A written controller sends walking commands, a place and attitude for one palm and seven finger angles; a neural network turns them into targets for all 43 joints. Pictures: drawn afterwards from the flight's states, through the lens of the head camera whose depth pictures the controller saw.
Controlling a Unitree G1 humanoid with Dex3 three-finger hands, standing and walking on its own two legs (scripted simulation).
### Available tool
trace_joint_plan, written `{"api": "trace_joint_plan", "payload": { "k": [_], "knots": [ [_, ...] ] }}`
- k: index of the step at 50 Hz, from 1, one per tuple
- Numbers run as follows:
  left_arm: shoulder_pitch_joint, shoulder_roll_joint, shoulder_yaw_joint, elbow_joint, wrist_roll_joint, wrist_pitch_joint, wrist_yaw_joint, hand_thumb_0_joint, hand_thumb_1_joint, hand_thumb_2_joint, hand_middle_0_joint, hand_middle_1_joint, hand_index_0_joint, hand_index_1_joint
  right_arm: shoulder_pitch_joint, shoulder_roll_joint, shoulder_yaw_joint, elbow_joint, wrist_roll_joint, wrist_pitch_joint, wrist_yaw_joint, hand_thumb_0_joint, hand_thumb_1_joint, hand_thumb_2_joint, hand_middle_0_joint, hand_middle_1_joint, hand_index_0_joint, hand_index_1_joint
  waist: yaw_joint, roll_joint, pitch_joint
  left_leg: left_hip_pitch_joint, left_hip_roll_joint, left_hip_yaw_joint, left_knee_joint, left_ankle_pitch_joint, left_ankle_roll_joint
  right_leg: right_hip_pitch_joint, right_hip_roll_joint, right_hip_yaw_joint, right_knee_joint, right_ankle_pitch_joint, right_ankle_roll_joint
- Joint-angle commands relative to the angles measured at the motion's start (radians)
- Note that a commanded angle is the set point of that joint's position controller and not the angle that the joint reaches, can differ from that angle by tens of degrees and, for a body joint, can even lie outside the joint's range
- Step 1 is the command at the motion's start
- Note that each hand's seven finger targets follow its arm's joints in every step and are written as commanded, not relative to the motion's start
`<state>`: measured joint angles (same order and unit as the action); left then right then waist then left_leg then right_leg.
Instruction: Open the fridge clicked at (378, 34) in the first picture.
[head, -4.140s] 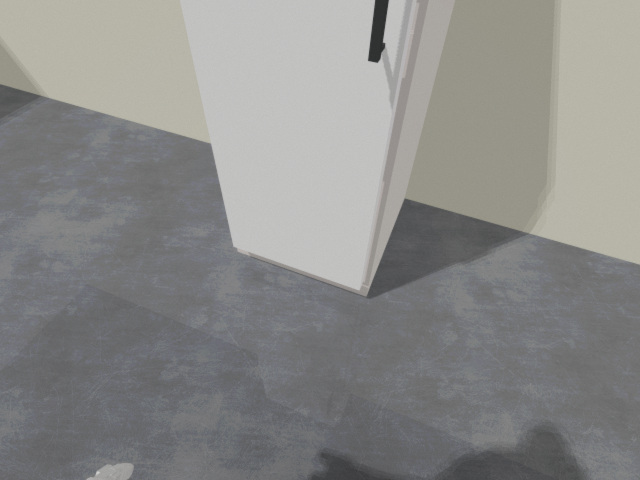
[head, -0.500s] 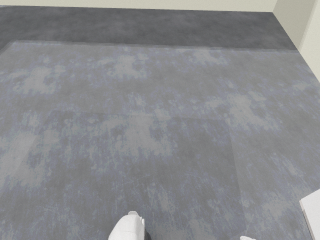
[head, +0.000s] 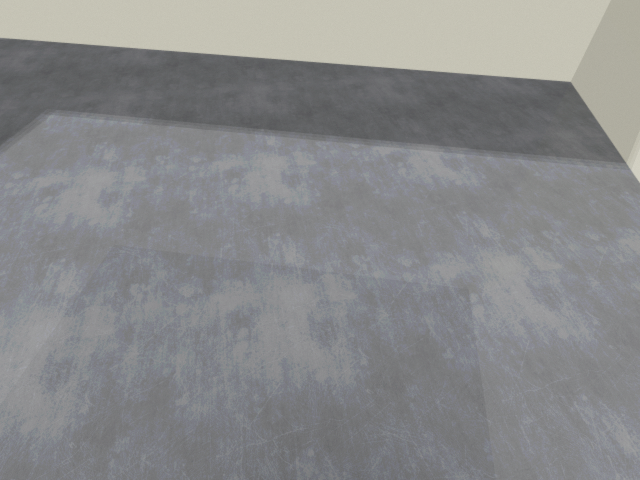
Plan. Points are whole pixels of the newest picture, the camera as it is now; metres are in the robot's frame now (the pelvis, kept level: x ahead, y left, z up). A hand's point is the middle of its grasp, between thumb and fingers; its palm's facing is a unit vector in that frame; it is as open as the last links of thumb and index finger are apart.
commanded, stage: turn to face it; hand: right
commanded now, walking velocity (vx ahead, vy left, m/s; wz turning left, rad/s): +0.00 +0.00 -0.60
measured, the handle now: out of the picture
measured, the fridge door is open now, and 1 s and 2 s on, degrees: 0 0 0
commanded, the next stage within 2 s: none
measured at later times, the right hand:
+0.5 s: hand out of the picture +0.09 -0.22 -0.15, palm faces +0.28 +0.92 -0.27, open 7.4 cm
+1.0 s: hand out of the picture -0.06 -0.20 -0.19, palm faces +0.58 +0.77 -0.26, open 7.4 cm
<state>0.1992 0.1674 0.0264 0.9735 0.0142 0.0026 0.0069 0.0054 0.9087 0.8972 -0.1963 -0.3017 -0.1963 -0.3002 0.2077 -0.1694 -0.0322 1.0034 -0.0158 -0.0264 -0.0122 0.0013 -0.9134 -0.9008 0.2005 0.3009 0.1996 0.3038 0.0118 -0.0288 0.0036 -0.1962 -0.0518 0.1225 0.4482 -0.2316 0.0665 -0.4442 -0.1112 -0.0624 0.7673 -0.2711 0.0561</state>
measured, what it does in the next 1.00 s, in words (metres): steps on the spot, turning right: right foot, then left foot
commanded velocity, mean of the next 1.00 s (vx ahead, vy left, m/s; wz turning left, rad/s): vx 0.00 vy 0.00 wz -0.60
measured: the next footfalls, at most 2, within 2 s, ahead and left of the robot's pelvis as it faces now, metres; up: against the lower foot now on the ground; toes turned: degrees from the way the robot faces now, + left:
right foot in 0.06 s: +0.10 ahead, -0.12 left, +0.00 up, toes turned -9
left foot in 0.54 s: +0.11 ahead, +0.14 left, +0.00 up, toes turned -15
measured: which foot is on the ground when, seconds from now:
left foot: down 0.00-0.08, up 0.10-0.52, down 0.54-0.94, up 0.96-1.00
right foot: up 0.00-0.04, down 0.06-0.54, up 0.56-0.92, down 0.94-1.00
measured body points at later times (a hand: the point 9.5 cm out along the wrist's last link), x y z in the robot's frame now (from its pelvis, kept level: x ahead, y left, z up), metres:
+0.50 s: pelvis +0.04 +0.01 +0.00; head +0.08 +0.01 +0.45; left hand +0.14 +0.25 -0.15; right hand +0.08 -0.27 -0.13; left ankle +0.07 +0.15 -0.72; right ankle +0.06 -0.11 -0.74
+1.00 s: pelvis +0.03 +0.01 -0.01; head +0.06 -0.04 +0.43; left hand +0.28 +0.16 -0.13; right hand -0.09 -0.24 -0.17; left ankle +0.07 +0.15 -0.70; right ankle -0.03 -0.08 -0.74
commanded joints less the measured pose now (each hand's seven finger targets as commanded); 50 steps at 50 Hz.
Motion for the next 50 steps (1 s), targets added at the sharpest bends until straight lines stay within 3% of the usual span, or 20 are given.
{"api": "trace_joint_plan", "payload": {
  "k": [1, 2, 3, 4, 5, 9, 18, 24, 25, 26, 27, 29, 32, 41, 44, 45, 46, 47, 48, 50],
  "knots": [
    [0.054, 0.061, 0.015, -0.010, 0.005, -0.004, -0.005, 0.000, 0.900, 0.900, -0.200, -0.300, -0.200, -0.300, 0.050, -0.141, -0.038, -0.027, 0.002, 0.002, -0.017, 0.000, -0.900, -0.900, 0.200, 0.300, 0.200, 0.300, -0.017, 0.110, 0.040, -0.041, 0.314, -0.134, -0.086, 0.216, 0.043, 0.165, 0.023, -0.012, -0.201, 0.059, -0.013],
    [0.075, 0.087, 0.020, -0.006, 0.005, -0.006, -0.007, 0.000, 0.900, 0.900, -0.200, -0.300, -0.200, -0.300, 0.066, -0.135, -0.040, -0.027, 0.004, 0.009, -0.018, 0.000, -0.900, -0.900, 0.200, 0.300, 0.200, 0.300, -0.012, 0.047, 0.021, -0.064, 0.296, -0.105, -0.007, 0.171, 0.009, 0.236, 0.002, 0.025, -0.279, 0.174, -0.026],
    [0.098, 0.133, 0.035, -0.012, 0.008, -0.007, -0.009, 0.000, 0.900, 0.900, -0.200, -0.300, -0.200, -0.300, 0.095, -0.108, -0.042, -0.034, 0.005, 0.018, -0.017, 0.000, -0.900, -0.900, 0.200, 0.300, 0.200, 0.300, -0.011, -0.106, 0.003, -0.125, 0.220, -0.034, 0.123, 0.030, -0.043, 0.284, -0.102, 0.166, -0.338, 0.347, -0.072],
    [0.116, 0.192, 0.043, -0.023, 0.015, -0.002, -0.002, 0.000, 0.900, 0.900, -0.200, -0.300, -0.200, -0.300, 0.107, -0.071, -0.038, -0.055, 0.010, 0.022, -0.016, 0.000, -0.900, -0.900, 0.200, 0.300, 0.200, 0.300, -0.010, -0.259, 0.008, -0.226, 0.130, 0.032, 0.272, -0.193, -0.105, 0.312, -0.241, 0.347, -0.397, 0.537, -0.178],
    [0.145, 0.197, 0.046, -0.008, 0.018, 0.001, 0.010, 0.000, 0.900, 0.900, -0.200, -0.300, -0.200, -0.300, 0.052, -0.093, -0.037, -0.069, 0.003, 0.029, -0.022, 0.000, -0.900, -0.900, 0.200, 0.300, 0.200, 0.300, 0.029, -0.299, -0.016, -0.275, 0.091, -0.025, 0.481, -0.388, -0.116, 0.312, -0.271, 0.460, -0.470, 0.536, -0.247],
    [0.061, 0.185, 0.051, -0.049, 0.011, -0.006, 0.016, 0.000, 0.900, 0.900, -0.200, -0.300, -0.200, -0.300, 0.015, -0.099, -0.056, -0.077, -0.003, 0.029, -0.005, 0.000, -0.900, -0.900, 0.200, 0.300, 0.200, 0.300, -0.002, -0.068, -0.059, -0.346, 0.133, -0.116, 0.653, -0.213, -0.124, 0.306, -0.172, 0.315, -0.447, 0.419, -0.223],
    [0.076, 0.224, 0.085, -0.063, 0.011, 0.007, 0.008, 0.000, 0.900, 0.900, -0.200, -0.300, -0.200, -0.300, -0.046, -0.101, -0.058, -0.132, 0.004, 0.044, -0.009, 0.000, -0.900, -0.900, 0.200, 0.300, 0.200, 0.300, 0.033, -0.113, -0.086, -0.294, 0.103, -0.111, 0.442, -0.222, -0.151, 0.317, -0.127, 0.370, -0.411, 0.409, -0.237],
    [-0.007, 0.244, 0.102, -0.107, 0.008, 0.023, -0.002, 0.000, 0.900, 0.900, -0.200, -0.300, -0.200, -0.300, 0.050, -0.126, -0.061, -0.141, 0.014, 0.036, -0.015, 0.000, -0.900, -0.900, 0.200, 0.300, 0.200, 0.300, -0.027, -0.138, -0.104, -0.012, 0.060, -0.091, 0.083, -0.066, -0.134, 0.144, -0.044, 0.407, -0.331, 0.343, -0.178],
    [-0.017, 0.221, 0.102, -0.119, 0.001, 0.025, -0.006, 0.000, 0.900, 0.900, -0.200, -0.300, -0.200, -0.300, 0.089, -0.160, -0.068, -0.135, 0.010, 0.029, -0.019, 0.000, -0.900, -0.900, 0.200, 0.300, 0.200, 0.300, -0.048, -0.068, -0.111, 0.124, 0.106, -0.123, -0.066, 0.001, -0.120, 0.042, 0.001, 0.381, -0.274, 0.224, -0.132],
    [-0.005, 0.155, 0.093, -0.141, -0.007, 0.026, -0.014, 0.000, 0.900, 0.900, -0.200, -0.300, -0.200, -0.300, 0.111, -0.253, -0.085, -0.141, -0.007, 0.020, -0.027, 0.000, -0.900, -0.900, 0.200, 0.300, 0.200, 0.300, -0.061, 0.183, -0.102, 0.248, 0.355, -0.357, -0.196, -0.061, -0.047, -0.164, 0.122, 0.225, -0.069, -0.048, -0.050],
    [-0.016, 0.138, 0.091, -0.164, 0.006, 0.026, -0.014, 0.000, 0.900, 0.900, -0.200, -0.300, -0.200, -0.300, 0.068, -0.311, -0.085, -0.164, -0.010, 0.026, -0.026, 0.000, -0.900, -0.900, 0.200, 0.300, 0.200, 0.300, -0.055, 0.329, -0.050, 0.134, 0.552, -0.493, -0.220, -0.012, 0.052, -0.221, 0.176, 0.101, 0.155, -0.297, -0.011],
    [-0.036, 0.167, 0.102, -0.141, 0.015, 0.051, -0.021, 0.000, 0.900, 0.900, -0.200, -0.300, -0.200, -0.300, -0.028, -0.251, -0.078, -0.189, -0.006, 0.025, -0.030, 0.000, -0.900, -0.900, 0.200, 0.300, 0.200, 0.300, -0.017, 0.240, 0.039, -0.062, 0.486, -0.399, -0.217, -0.053, 0.064, -0.179, 0.100, 0.131, 0.404, -0.225, -0.015],
    [0.006, 0.153, 0.090, -0.112, 0.014, 0.056, -0.036, 0.000, 0.900, 0.900, -0.200, -0.300, -0.200, -0.300, -0.082, -0.191, -0.053, -0.202, -0.010, 0.015, -0.024, 0.000, -0.900, -0.900, 0.200, 0.300, 0.200, 0.300, 0.020, 0.213, 0.073, -0.048, 0.377, -0.154, -0.141, 0.160, 0.029, -0.162, 0.072, 0.068, 0.453, -0.104, 0.014],
    [-0.130, 0.142, 0.063, -0.163, 0.000, 0.048, -0.041, 0.000, 0.900, 0.900, -0.200, -0.300, -0.200, -0.300, 0.058, -0.267, -0.069, -0.159, -0.017, 0.027, -0.018, 0.000, -0.900, -0.900, 0.200, 0.300, 0.200, 0.300, -0.059, 0.255, -0.004, 0.120, 0.417, -0.051, -0.035, 0.453, 0.044, -0.019, 0.083, -0.041, 0.054, -0.171, 0.014],
    [-0.086, 0.157, 0.061, -0.164, -0.001, 0.034, -0.037, 0.000, 0.900, 0.900, -0.200, -0.300, -0.200, -0.300, 0.047, -0.275, -0.079, -0.157, -0.014, 0.034, -0.016, 0.000, -0.900, -0.900, 0.200, 0.300, 0.200, 0.300, -0.038, 0.254, -0.056, 0.129, 0.420, -0.003, 0.068, 0.481, 0.006, 0.101, 0.091, -0.070, -0.162, -0.094, -0.007],
    [-0.034, 0.181, 0.068, -0.154, 0.002, 0.027, -0.035, 0.000, 0.900, 0.900, -0.200, -0.300, -0.200, -0.300, 0.036, -0.274, -0.081, -0.156, -0.005, 0.036, -0.012, 0.000, -0.900, -0.900, 0.200, 0.300, 0.200, 0.300, -0.004, 0.205, -0.083, 0.092, 0.399, 0.040, 0.163, 0.464, -0.034, 0.210, 0.094, -0.064, -0.300, 0.027, -0.019],
    [0.043, 0.263, 0.088, -0.138, 0.008, 0.015, -0.033, 0.000, 0.900, 0.900, -0.200, -0.300, -0.200, -0.300, 0.045, -0.246, -0.078, -0.174, 0.003, 0.039, -0.007, 0.000, -0.900, -0.900, 0.200, 0.300, 0.200, 0.300, 0.038, 0.021, -0.151, -0.089, 0.347, 0.071, 0.371, 0.294, -0.091, 0.432, -0.018, 0.082, -0.383, 0.253, -0.072],
    [0.105, 0.379, 0.118, -0.131, 0.007, 0.011, -0.026, 0.000, 0.900, 0.900, -0.200, -0.300, -0.200, -0.300, 0.018, -0.170, -0.057, -0.222, 0.007, 0.039, 0.004, 0.000, -0.900, -0.900, 0.200, 0.300, 0.200, 0.300, 0.074, -0.296, -0.163, -0.411, 0.203, 0.067, 0.592, -0.388, -0.169, 0.583, -0.298, 0.431, -0.370, 0.720, -0.220],
    [0.165, 0.383, 0.116, -0.100, -0.004, 0.017, -0.017, 0.000, 0.900, 0.900, -0.200, -0.300, -0.200, -0.300, -0.060, -0.183, -0.049, -0.246, -0.004, 0.055, -0.008, 0.000, -0.900, -0.900, 0.200, 0.300, 0.200, 0.300, 0.098, -0.209, -0.162, -0.431, 0.195, -0.051, 0.688, -0.436, -0.160, 0.541, -0.326, 0.408, -0.347, 0.794, -0.273],
    [0.089, 0.317, 0.100, -0.115, 0.004, 0.011, 0.003, 0.000, 0.900, 0.900, -0.200, -0.300, -0.200, -0.300, -0.091, -0.175, -0.059, -0.220, 0.003, 0.052, -0.009, 0.000, -0.900, -0.900, 0.200, 0.300, 0.200, 0.300, 0.076, -0.195, -0.097, -0.453, 0.198, -0.105, 0.757, -0.322, -0.162, 0.445, -0.235, 0.344, -0.346, 0.708, -0.258]
  ]
}}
